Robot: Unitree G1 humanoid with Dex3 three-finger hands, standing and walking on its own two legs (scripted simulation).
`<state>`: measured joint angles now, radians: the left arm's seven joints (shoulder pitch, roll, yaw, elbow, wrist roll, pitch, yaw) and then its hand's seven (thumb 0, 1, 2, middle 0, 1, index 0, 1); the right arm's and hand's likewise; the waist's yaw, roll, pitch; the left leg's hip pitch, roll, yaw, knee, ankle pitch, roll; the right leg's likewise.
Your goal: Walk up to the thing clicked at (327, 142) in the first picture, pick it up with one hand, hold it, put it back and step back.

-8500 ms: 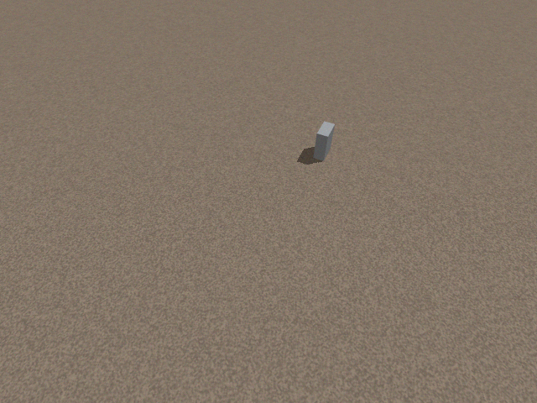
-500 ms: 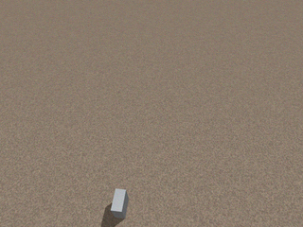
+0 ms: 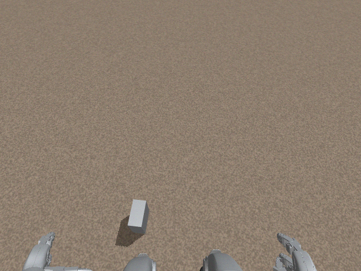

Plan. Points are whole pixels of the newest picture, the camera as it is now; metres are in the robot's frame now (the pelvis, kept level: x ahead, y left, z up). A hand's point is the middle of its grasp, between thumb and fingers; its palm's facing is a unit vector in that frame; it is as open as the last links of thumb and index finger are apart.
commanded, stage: go down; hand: left
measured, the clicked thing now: (139, 217) +0.37 +0.17 -0.64
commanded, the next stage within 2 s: none
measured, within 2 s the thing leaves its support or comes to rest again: neither
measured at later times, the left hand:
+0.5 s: hand (61, 266) +0.15 +0.29 -0.17, palm faces +0.11 -0.95 -0.30, open 17.0 cm
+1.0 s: hand (59, 237) +0.23 +0.36 -0.26, palm faces +0.19 -0.96 -0.20, open 17.5 cm
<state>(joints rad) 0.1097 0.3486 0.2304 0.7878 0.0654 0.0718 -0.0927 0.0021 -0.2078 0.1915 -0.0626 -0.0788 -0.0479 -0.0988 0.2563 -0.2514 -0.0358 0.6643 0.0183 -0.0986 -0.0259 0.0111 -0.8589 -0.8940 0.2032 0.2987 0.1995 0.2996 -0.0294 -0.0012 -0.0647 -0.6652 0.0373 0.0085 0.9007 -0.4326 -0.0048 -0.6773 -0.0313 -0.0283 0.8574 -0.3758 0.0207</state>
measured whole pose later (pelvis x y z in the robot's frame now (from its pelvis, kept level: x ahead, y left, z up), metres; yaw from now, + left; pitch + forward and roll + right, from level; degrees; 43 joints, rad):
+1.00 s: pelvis -0.06 +0.00 -0.20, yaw +0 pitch +31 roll -3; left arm -0.20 0.59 0.60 0.84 -0.13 -0.28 -0.46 -0.01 -0.56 0.12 -0.03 -0.08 -0.03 -0.09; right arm 0.14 -0.30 0.02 0.64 0.00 -0.19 -0.05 0.01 -0.89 -0.90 0.20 0.30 0.20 0.30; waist -0.03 -0.02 -0.17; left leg -1.66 0.02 -0.06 1.79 -0.67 -0.01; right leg -1.66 -0.05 -0.05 1.73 -0.61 0.01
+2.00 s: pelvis -0.08 +0.00 -0.32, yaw -2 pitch +32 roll -6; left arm -0.46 0.78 0.74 0.99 -0.18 -0.33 -0.66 -0.01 -0.55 0.14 -0.01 -0.10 -0.01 -0.10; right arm 0.12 -0.36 0.08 0.70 -0.02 -0.19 -0.03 0.01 -0.90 -0.90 0.21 0.30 0.20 0.30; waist -0.05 -0.02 -0.13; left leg -2.03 0.01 -0.10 2.16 -0.69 -0.01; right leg -2.01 -0.05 -0.06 2.07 -0.62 0.01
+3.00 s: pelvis -0.09 +0.00 -0.39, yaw -5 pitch +28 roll -8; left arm -0.61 0.77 0.73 1.24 -0.26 -0.66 -0.70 -0.01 -0.60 0.04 -0.04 -0.09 -0.04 -0.09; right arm 0.04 -0.38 0.17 0.68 -0.09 -0.20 0.03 0.01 -0.92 -0.90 0.20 0.30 0.20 0.30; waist -0.13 -0.08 -0.01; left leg -2.19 0.01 -0.14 2.40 -0.71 -0.01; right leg -2.15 -0.04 -0.08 2.28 -0.61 0.02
